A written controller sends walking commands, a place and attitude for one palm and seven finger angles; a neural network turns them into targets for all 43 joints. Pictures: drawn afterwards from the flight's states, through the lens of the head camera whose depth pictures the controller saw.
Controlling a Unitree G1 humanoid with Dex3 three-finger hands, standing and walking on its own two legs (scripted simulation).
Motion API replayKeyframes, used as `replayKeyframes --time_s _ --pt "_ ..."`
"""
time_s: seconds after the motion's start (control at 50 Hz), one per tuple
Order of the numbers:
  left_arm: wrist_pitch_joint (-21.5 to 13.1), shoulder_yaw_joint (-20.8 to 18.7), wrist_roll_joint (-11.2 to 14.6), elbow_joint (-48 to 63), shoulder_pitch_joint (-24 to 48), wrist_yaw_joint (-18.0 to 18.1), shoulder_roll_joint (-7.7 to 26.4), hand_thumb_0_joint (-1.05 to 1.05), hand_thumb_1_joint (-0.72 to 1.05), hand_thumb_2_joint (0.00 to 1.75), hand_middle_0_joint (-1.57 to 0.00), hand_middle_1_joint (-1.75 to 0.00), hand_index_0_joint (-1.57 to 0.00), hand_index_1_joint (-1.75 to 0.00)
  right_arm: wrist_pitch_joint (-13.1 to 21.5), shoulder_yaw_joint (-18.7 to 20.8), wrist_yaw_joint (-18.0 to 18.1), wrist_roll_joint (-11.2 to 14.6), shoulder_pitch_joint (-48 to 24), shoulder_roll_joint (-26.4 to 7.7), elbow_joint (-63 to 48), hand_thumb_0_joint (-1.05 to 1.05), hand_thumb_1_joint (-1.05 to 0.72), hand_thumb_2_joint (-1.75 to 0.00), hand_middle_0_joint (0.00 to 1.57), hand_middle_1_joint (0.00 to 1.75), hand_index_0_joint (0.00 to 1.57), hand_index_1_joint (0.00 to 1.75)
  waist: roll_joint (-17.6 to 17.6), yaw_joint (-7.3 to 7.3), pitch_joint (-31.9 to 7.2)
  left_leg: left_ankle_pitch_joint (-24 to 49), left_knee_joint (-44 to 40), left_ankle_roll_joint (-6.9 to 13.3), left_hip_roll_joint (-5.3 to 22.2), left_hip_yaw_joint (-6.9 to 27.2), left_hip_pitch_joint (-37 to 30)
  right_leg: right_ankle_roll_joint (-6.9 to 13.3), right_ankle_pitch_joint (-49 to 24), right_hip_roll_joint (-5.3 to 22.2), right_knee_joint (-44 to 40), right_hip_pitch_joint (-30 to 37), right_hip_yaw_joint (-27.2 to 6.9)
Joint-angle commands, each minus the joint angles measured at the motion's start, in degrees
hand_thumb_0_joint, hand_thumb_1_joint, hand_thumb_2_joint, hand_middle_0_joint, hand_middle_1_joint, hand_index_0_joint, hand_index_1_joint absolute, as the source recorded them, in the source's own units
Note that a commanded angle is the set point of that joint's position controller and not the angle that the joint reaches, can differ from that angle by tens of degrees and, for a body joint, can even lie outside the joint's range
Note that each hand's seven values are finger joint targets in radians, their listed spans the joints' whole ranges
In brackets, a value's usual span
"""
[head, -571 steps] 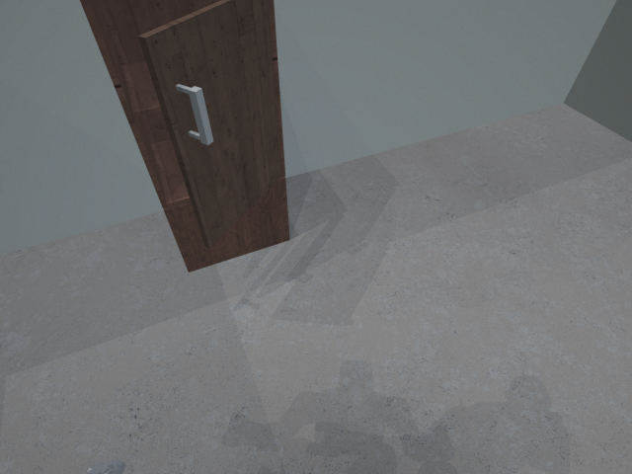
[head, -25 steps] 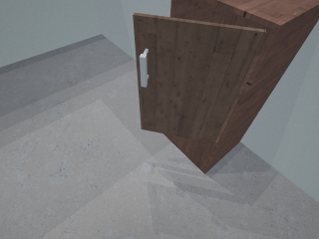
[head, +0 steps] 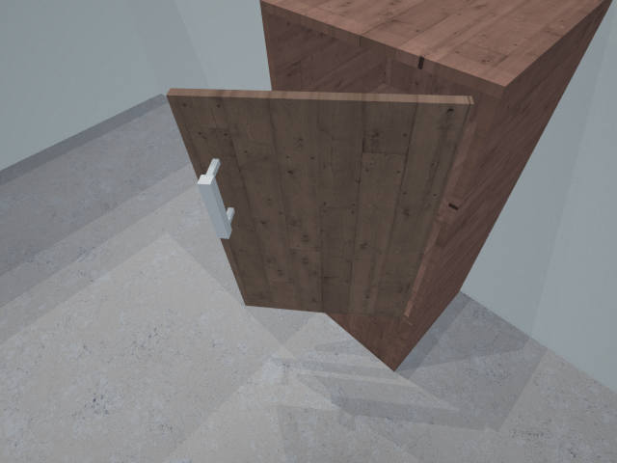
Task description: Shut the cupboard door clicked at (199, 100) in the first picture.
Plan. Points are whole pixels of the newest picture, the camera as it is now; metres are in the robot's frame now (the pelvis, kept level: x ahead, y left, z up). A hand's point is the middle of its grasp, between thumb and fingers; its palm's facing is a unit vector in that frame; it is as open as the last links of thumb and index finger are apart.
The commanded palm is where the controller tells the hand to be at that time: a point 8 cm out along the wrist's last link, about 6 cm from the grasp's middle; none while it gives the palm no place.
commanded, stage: come to a stop and stand still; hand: left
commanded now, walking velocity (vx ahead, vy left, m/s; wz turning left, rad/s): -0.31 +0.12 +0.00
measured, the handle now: (219, 199) +0.49 +0.17 +0.04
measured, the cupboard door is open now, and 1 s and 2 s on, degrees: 37 37 37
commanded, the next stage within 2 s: look again from close up in 1.88 s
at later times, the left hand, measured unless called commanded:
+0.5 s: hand out of the picture +0.02 +0.24 -0.17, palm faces +0.07 -0.98 -0.17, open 7.4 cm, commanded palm none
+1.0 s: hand out of the picture -0.04 +0.15 -0.17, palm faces +0.03 -0.98 -0.19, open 7.3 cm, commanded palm none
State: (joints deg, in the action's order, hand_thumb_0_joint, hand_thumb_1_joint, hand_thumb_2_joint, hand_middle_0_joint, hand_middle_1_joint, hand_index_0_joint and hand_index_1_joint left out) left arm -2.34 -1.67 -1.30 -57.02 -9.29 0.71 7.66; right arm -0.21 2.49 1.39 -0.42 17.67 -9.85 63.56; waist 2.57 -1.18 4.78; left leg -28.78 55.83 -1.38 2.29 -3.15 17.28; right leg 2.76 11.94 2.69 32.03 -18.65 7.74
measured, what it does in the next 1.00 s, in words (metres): steps on the spot: left foot, then right foot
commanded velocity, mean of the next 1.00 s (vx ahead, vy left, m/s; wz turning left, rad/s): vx -0.02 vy -0.05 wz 0.00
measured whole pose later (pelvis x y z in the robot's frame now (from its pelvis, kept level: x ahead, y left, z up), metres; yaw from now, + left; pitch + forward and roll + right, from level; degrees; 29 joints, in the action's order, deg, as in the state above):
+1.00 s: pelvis -0.05 -0.01 +0.01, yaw +0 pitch -3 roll +0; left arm 1.0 -1.0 -0.4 -64.2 -16.3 1.8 7.0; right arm -1.3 1.7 1.8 -0.9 19.7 -8.1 66.7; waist 1.7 -1.6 1.6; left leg -8.8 25.8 -2.9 3.9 -0.4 14.0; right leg 1.4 17.4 -0.5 26.6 -6.7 3.4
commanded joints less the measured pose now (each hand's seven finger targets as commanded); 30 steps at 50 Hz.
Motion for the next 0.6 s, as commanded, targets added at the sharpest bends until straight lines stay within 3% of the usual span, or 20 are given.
replayKeyframes --time_s 0.0,0.06,0.14,0.18,0.22,0.24,0.26,0.28,0.3,0.32,0.36,0.42,0.48,0.58 --pt "1.1 -2.3 -0.1 2.0 -2.6 1.9 10.6 0.0 0.9 0.9 -0.2 -0.3 -0.2 -0.3 -1.4 0.1 0.2 0.4 3.5 -0.6 -2.5 0.0 -0.9 -0.9 0.2 0.3 0.2 0.3 -8.7 1.01 -7.5 1.8 -3.0 -1.0 0.7 1.9 1.5 8.2 -34.9 16.1 -11.7 5.6 -10.7" --pt "2.3 -3.0 -0.2 1.7 -3.6 2.0 11.4 0.0 0.9 0.9 -0.2 -0.3 -0.2 -0.3 -2.0 0.7 0.1 0.1 0.8 -1.3 -4.2 0.0 -0.9 -0.9 0.2 0.3 0.2 0.3 -10.1 2.48 -7.4 2.0 -4.6 -1.2 -0.5 1.2 3.3 9.1 -34.9 16.1 -10.8 7.5 -11.8" --pt "3.1 -3.5 -0.4 2.7 -2.2 2.0 12.2 0.0 0.9 0.9 -0.2 -0.3 -0.2 -0.3 -2.0 1.2 0.0 0.2 -1.0 -2.0 -6.0 0.0 -0.9 -0.9 0.2 0.3 0.2 0.3 -13.6 1.99 -8.2 3.7 -8.4 -1.2 -1.0 1.0 2.8 8.4 -32.1 15.1 -9.7 8.0 -11.0" --pt "3.4 -3.5 -0.4 2.8 -1.7 1.9 12.2 0.0 0.9 0.9 -0.2 -0.3 -0.2 -0.3 -1.6 1.2 0.0 0.2 -0.2 -1.7 -5.9 0.0 -0.9 -0.9 0.2 0.3 0.2 0.3 -12.8 1.07 -8.7 8.2 -15.7 -1.0 -1.2 -0.1 -1.0 6.9 -26.3 13.7 -8.2 6.6 -10.5" --pt "3.9 -3.4 0.2 3.0 -1.0 1.7 11.2 0.0 0.9 0.9 -0.2 -0.3 -0.2 -0.3 -1.0 1.0 -0.1 0.1 2.3 -2.1 -5.0 0.0 -0.9 -0.9 0.2 0.3 0.2 0.3 -11.5 -0.63 -8.1 18.3 -28.3 -0.3 -0.4 -0.5 -9.0 3.0 -13.9 11.0 -5.0 1.3 -9.2" --pt "4.3 -2.8 0.5 3.5 -2.8 1.4 8.8 0.0 0.9 0.9 -0.2 -0.3 -0.2 -0.3 -0.3 1.3 -0.1 -0.2 2.0 -4.6 -5.5 0.0 -0.9 -0.9 0.2 0.3 0.2 0.3 -2.2 -0.1 -7.6 20.9 -34.0 1.5 4.9 5.8 -11.3 0.1 -3.1 6.6 0.4 -3.1 -7.2" --pt "4.6 -2.2 0.8 3.7 -4.9 1.3 5.5 0.0 0.9 0.9 -0.2 -0.3 -0.2 -0.3 0.1 1.9 0.0 -0.7 -0.2 -8.4 -7.2 0.0 -0.9 -0.9 0.2 0.3 0.2 0.3 11.9 0.71 -5.6 26.9 -40.7 6.2 16.4 18.6 -6.1 -3.4 13.7 0.3 8.2 -5.5 -3.1" --pt "5.2 -2.3 0.5 4.1 -3.5 1.5 6.9 0.0 0.9 0.9 -0.2 -0.3 -0.2 -0.3 0.0 2.1 0.5 -1.0 -3.0 -9.8 -8.5 0.0 -0.9 -0.9 0.2 0.3 0.2 0.3 13.1 0.0 -3.8 27.4 -43.9 10.2 20.1 23.1 0.3 -4.1 20.6 -1.4 17.3 -4.5 -6.7" --pt "5.5 -2.6 0.3 3.5 -2.7 1.5 7.6 0.0 0.9 0.9 -0.2 -0.3 -0.2 -0.3 0.2 1.8 1.2 -1.1 -5.2 -9.2 -8.7 0.0 -0.9 -0.9 0.2 0.3 0.2 0.3 11.3 0.68 -2.4 26.1 -44.1 11.1 18.7 21.5 2.4 -3.8 19.2 -0.9 22.6 -4.1 -10.3" --pt "5.3 -3.0 0.2 2.2 -4.0 1.1 7.8 0.0 0.9 0.9 -0.2 -0.3 -0.2 -0.3 0.3 1.2 1.4 -1.1 -7.5 -7.9 -8.8 0.0 -0.9 -0.9 0.2 0.3 0.2 0.3 8.2 2.06 -1.6 24.3 -43.2 10.7 16.1 18.5 2.1 -3.8 16.0 -1.2 25.6 -4.7 -11.3" --pt "4.7 -2.8 0.2 -0.2 -7.6 0.4 7.5 0.0 0.9 0.9 -0.2 -0.3 -0.2 -0.3 0.9 0.7 1.5 -0.8 -9.1 -6.5 -8.8 0.0 -0.9 -0.9 0.2 0.3 0.2 0.3 4.1 3.11 -4.0 26.5 -41.4 9.7 13.3 13.4 -3.9 -4.5 12.1 -1.2 26.6 -6.7 -10.6" --pt "4.6 -2.5 0.3 -0.7 -7.0 0.4 7.1 0.0 0.9 0.9 -0.2 -0.3 -0.2 -0.3 1.0 0.9 1.6 -0.7 -5.7 -6.9 -7.2 0.0 -0.9 -0.9 0.2 0.3 0.2 0.3 4.4 1.15 -6.4 30.0 -41.1 9.9 13.4 12.3 -11.0 -5.6 11.6 -0.7 23.9 -7.4 -10.0" --pt "4.7 -2.1 0.4 -0.3 -4.4 0.2 6.8 0.0 0.9 0.9 -0.2 -0.3 -0.2 -0.3 0.9 1.3 1.8 -0.7 -1.7 -7.8 -5.6 0.0 -0.9 -0.9 0.2 0.3 0.2 0.3 4.4 -0.93 -6.2 36.3 -40.3 10.6 15.2 13.9 -15.1 -5.8 14.1 -0.1 19.3 -7.2 -9.2" --pt "4.9 -1.5 0.5 -0.6 -3.3 0.0 5.7 0.0 0.9 0.9 -0.2 -0.3 -0.2 -0.3 0.3 2.0 1.5 -1.0 -0.5 -9.0 -4.3 0.0 -0.9 -0.9 0.2 0.3 0.2 0.3 6.2 -1.99 -5.7 27.8 -41.6 10.5 14.7 14.8 -13.8 -5.1 16.5 0.0 12.6 -3.4 -7.6"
